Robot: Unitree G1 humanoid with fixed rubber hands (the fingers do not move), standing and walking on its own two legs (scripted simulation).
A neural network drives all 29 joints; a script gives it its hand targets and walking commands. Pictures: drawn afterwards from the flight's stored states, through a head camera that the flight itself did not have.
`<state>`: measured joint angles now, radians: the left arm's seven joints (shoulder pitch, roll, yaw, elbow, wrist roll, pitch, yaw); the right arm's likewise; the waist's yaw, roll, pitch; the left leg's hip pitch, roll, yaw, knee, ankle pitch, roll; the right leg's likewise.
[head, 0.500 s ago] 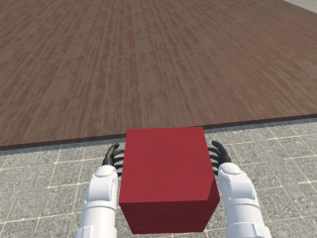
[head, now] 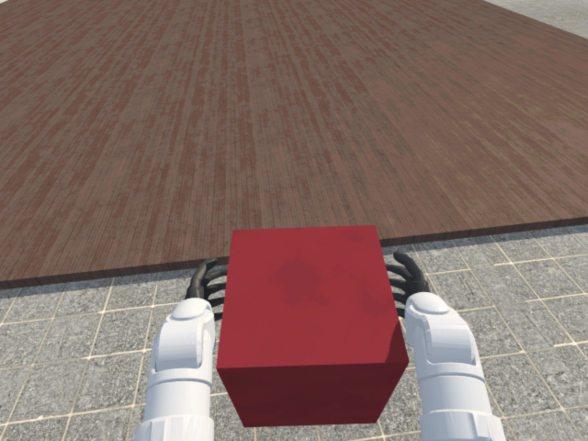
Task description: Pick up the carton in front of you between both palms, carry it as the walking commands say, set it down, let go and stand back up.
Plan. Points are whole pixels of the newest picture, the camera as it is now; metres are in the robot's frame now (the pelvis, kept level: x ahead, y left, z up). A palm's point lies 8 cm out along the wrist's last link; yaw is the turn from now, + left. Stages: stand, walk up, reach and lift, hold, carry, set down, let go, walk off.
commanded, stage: carry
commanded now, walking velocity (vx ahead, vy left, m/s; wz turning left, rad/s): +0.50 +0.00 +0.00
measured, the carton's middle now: (307, 330) +0.30 +0.00 -0.01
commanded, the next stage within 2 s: none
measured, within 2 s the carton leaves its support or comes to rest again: neither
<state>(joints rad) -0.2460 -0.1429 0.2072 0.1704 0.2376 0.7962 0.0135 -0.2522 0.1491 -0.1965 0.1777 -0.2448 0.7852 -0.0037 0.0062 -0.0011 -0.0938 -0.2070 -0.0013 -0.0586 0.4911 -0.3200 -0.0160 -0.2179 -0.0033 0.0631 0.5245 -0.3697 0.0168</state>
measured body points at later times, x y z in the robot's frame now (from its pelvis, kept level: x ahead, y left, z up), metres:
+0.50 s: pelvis +0.19 -0.02 +0.00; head +0.19 -0.02 +0.45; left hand +0.46 +0.14 +0.07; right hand +0.47 -0.16 +0.07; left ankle +0.12 +0.09 -0.69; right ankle +0.10 -0.10 -0.74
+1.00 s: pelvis +0.50 +0.03 +0.01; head +0.51 +0.04 +0.46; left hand +0.79 +0.16 +0.08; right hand +0.77 -0.14 +0.09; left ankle +0.42 +0.08 -0.74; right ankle +0.60 -0.13 -0.68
